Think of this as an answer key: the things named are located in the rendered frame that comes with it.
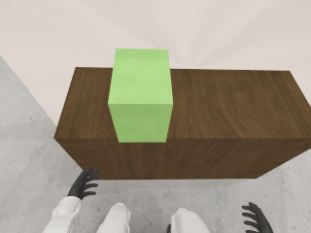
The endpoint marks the carton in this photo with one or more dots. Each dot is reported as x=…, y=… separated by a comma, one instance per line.
x=140, y=98

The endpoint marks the pedestal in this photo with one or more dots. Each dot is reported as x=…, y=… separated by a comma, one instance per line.
x=225, y=124

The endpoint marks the robot right thigh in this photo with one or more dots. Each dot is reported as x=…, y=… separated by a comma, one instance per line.
x=187, y=222

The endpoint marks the right robot hand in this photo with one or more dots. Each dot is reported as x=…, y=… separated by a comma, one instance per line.
x=261, y=224

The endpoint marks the left robot hand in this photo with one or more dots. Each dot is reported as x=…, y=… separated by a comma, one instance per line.
x=81, y=183

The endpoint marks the robot left thigh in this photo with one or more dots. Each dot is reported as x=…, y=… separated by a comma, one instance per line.
x=116, y=221

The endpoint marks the robot left forearm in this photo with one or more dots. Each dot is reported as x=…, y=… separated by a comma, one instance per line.
x=66, y=216

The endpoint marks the robot thigh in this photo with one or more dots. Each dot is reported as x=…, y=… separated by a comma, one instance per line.
x=116, y=221
x=187, y=222

